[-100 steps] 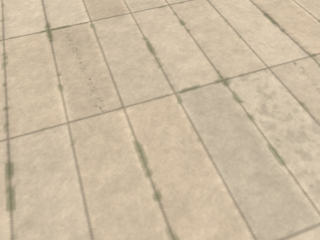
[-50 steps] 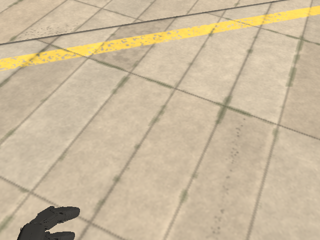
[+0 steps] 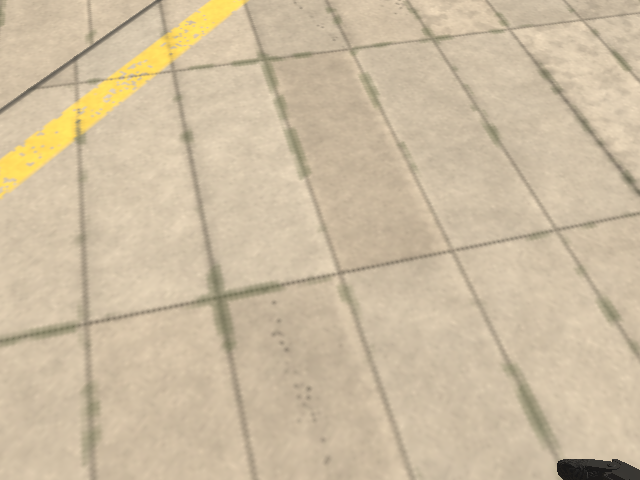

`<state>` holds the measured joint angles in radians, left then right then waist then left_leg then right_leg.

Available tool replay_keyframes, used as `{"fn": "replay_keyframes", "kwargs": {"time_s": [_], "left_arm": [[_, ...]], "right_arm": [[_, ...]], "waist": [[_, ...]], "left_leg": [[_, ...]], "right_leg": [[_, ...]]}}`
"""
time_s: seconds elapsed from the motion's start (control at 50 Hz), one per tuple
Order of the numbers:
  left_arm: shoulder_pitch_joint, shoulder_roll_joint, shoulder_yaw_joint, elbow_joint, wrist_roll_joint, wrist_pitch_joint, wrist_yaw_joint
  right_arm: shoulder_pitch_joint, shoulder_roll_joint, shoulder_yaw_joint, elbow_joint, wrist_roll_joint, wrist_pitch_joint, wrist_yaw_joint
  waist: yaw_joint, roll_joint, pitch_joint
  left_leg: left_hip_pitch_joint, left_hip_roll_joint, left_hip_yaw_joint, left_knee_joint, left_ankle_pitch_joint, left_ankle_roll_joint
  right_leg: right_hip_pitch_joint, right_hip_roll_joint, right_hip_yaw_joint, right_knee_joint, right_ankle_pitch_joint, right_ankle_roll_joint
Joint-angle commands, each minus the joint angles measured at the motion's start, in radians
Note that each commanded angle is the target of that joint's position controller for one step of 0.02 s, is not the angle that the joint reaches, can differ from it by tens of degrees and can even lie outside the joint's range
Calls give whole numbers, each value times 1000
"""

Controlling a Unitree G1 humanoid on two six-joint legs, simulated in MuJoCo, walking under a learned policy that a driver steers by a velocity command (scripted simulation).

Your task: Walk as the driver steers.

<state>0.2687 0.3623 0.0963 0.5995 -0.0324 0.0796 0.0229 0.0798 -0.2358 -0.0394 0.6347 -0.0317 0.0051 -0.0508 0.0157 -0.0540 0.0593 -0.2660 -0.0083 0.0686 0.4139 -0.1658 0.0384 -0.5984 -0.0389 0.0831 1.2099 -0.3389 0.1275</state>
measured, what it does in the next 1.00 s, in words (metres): walks ahead, turning right: right foot, then left foot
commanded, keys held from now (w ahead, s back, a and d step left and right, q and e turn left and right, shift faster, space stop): e+shift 0.50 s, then w+e+shift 0.24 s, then w+shift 0.26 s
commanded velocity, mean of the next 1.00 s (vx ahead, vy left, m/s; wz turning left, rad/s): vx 0.30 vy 0.00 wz -0.89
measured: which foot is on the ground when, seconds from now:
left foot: down 0.00-0.26, up 0.28-0.72, down 0.74-1.00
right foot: up 0.00-0.24, down 0.26-0.72, up 0.74-1.00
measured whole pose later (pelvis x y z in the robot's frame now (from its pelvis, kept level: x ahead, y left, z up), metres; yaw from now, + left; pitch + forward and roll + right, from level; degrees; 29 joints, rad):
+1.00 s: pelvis +0.17 -0.14 +0.00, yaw -51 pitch +2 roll +0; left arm 0.20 0.29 0.04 0.58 -0.03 -0.05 -0.01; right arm 0.52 -0.26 -0.06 0.82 -0.01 -0.10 0.01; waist -0.10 -0.05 -0.05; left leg 0.01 0.00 0.03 0.32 -0.37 0.02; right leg -0.80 -0.03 0.14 1.15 -0.11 -0.02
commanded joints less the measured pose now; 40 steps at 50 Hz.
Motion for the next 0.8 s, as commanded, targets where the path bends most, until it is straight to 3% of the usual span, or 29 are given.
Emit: {"fn": "replay_keyframes", "kwargs": {"time_s": [0.02, 0.14, 0.2, 0.24, 0.26, 0.28, 0.3, 0.32, 0.34, 0.36, 0.38, 0.44, 0.5, 0.52, 0.54, 0.56, 0.62, 0.68, 0.72, 0.74, 0.76, 0.78, 0.8], "left_arm": [[-64, 49, 9, -109, 5, -22, -3], [-88, 21, 2, -108, 12, -12, -25], [-96, 32, 11, -112, 8, 5, -40], [-49, 39, 27, -97, 5, 14, -46], [18, 70, 44, -70, 8, 14, -36], [103, 194, 85, -58, 5, 7, -17], [50, 299, 92, -93, 33, -16, -13], [33, 222, 78, -107, 49, -51, -28], [17, 196, 63, -90, 46, -72, -28], [-33, 172, 57, -90, 25, -77, -20], [-85, 142, 44, -98, 7, -70, -12], [-118, 131, 33, -114, 21, -58, 7], [-96, 147, 38, -104, 13, -53, 16], [-81, 146, 38, -99, 5, -53, 18], [-68, 148, 37, -98, 0, -57, 15], [-63, 160, 38, -96, -3, -63, 11], [-49, 162, 33, -84, -2, -79, 3], [-88, 126, 15, -99, -1, -82, -1], [-140, 63, -9, -123, 1, -83, -2], [-96, -25, -34, -116, 7, -87, -7], [-100, -49, -47, -183, -16, -103, -7], [-112, 20, -37, -179, -22, -113, -6], [-116, 61, -25, -151, -7, -114, -7]], "right_arm": [[29, -186, -58, -38, -1, -2, -2], [-2, -223, -81, -16, 16, -6, 26], [5, -240, -95, 2, 41, -15, 45], [-2, -233, -98, 15, 63, -16, 51], [43, -198, -92, 39, 65, -14, 56], [61, -153, -80, 30, 39, -13, 61], [0, -118, -62, -60, 4, -18, 54], [-84, -177, -77, -62, 2, -20, 43], [-108, -179, -78, -71, 22, -22, 36], [-79, -182, -82, -51, 22, -24, 25], [-54, -200, -87, -42, 12, -24, 17], [-3, -178, -81, -15, 13, -27, 25], [-33, -148, -68, -19, 23, -27, 28], [-30, -148, -65, -16, 28, -30, 35], [-40, -153, -65, -16, 38, -37, 46], [-62, -163, -68, -24, 47, -46, 55], [-95, -178, -74, -37, 59, -84, 71], [-34, -180, -85, -23, 74, -115, 72], [140, -197, -104, 27, 81, -123, 65], [270, -241, -115, 43, 61, -123, 58], [306, -305, -115, 43, 10, -126, 70], [227, -285, -113, 27, 12, -130, 73], [212, -222, -93, 25, 30, -127, 68]], "waist": [[-55, 196, -121], [-44, 194, -127], [-32, 205, -139], [12, 186, -155], [34, 125, -161], [50, -127, -148], [2, -331, -179], [72, -160, -223], [47, -129, -185], [11, -64, -157], [-15, -65, -147], [-42, -66, -189], [-24, -68, -182], [-16, -69, -202], [-2, -84, -194], [8, -114, -163], [21, -153, -111], [-22, -152, -87], [-119, -88, -99], [-148, 61, -193], [-110, 257, -155], [-86, 254, -55], [-89, 207, 3]], "left_leg": [[232, 279, -153, -140, 194, 202], [181, 327, -20, -133, 180, 183], [198, 362, 20, -78, 240, 148], [175, 357, 72, 25, 218, 84], [89, 309, 119, 141, 150, 21], [-181, 197, 195, 439, -176, -73], [-498, 50, 73, 683, -515, -138], [-523, 47, -88, 802, -479, -123], [-529, 49, -124, 802, -384, -91], [-527, 63, -143, 770, -295, -80], [-509, 65, -153, 735, -238, -80], [-397, 11, -147, 690, -135, -102], [-374, -35, -164, 527, -114, -121], [-355, -42, -169, 467, -97, -119], [-337, -43, -177, 406, -87, -113], [-332, -49, -183, 351, -98, -106], [-269, -55, -198, 236, -146, -87], [-38, -53, -178, 129, -128, -79], [290, 12, -183, 9, -49, -50], [485, 193, -370, -30, -237, -2], [492, 387, -787, -180, -631, 114], [388, 429, -857, -221, -725, 153], [337, 384, -747, -214, -668, 139]], "right_leg": [[-116, -54, -46, -64, 10, 19], [64, -70, -119, -311, 22, -37], [160, -52, -154, -457, -5, -87], [288, -17, -179, -639, 79, -140], [421, 10, -150, -740, 182, -181], [624, -149, 126, -832, 558, -271], [682, -339, 502, -821, 662, -476], [654, -324, 448, -853, 584, -490], [614, -275, 378, -867, 503, -440], [584, -225, 323, -861, 445, -387], [549, -204, 292, -851, 460, -359], [477, -140, 254, -829, 540, -345], [475, -110, 302, -810, 483, -336], [471, -97, 330, -837, 258, -337], [453, -94, 376, -881, -22, -341], [429, -97, 428, -916, -184, -349], [396, -98, 503, -926, -275, -354], [258, -58, 523, -888, -278, -332], [28, 11, 451, -731, -332, -260], [-87, 109, 286, -420, -359, -201], [-314, 146, 188, -204, -267, -188], [-396, 36, 140, -72, -159, -170], [-408, 11, 106, -12, -79, -163]]}}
